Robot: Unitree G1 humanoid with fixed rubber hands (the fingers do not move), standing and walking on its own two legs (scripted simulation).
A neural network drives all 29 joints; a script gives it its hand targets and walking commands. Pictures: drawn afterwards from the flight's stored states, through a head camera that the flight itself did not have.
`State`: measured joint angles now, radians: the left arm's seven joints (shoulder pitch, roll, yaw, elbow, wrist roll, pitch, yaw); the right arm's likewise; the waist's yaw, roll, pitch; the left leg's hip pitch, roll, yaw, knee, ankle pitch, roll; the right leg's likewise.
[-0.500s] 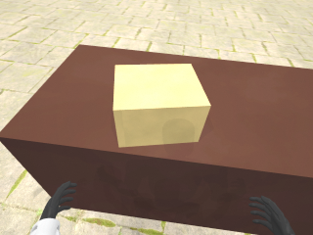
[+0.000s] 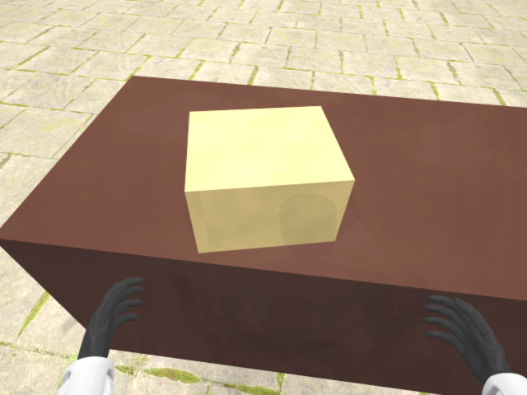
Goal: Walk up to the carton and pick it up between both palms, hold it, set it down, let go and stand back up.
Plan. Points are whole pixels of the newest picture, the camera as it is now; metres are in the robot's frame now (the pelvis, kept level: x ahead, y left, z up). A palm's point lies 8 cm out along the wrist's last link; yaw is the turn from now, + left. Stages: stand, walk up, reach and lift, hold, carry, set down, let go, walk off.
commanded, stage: reach and lift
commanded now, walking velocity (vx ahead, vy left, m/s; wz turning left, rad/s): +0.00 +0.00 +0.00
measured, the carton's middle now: (262, 176) +0.54 +0.03 +0.01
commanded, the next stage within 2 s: none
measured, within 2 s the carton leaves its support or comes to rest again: neither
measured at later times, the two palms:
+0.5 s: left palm (122, 280) +0.24 +0.21 +0.08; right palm (483, 307) +0.24 -0.29 +0.06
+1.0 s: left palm (123, 236) +0.29 +0.21 +0.12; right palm (483, 257) +0.30 -0.29 +0.09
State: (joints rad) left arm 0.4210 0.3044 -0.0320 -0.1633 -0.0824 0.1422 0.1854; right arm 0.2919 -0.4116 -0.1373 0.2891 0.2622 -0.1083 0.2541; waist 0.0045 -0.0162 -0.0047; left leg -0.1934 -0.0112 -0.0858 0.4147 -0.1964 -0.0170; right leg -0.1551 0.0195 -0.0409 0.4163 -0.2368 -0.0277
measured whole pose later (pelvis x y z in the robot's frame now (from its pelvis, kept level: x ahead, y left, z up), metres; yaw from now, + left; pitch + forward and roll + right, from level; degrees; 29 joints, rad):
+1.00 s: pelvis +0.01 +0.00 +0.00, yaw +0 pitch +0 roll +0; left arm -0.05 0.26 0.04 -0.15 -0.09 0.39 0.16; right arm -0.11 -0.55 -0.13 0.32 0.37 0.09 0.26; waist 0.00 0.01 -0.01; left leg -0.19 -0.01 -0.09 0.37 -0.18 -0.02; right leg -0.16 0.02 -0.04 0.37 -0.22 -0.03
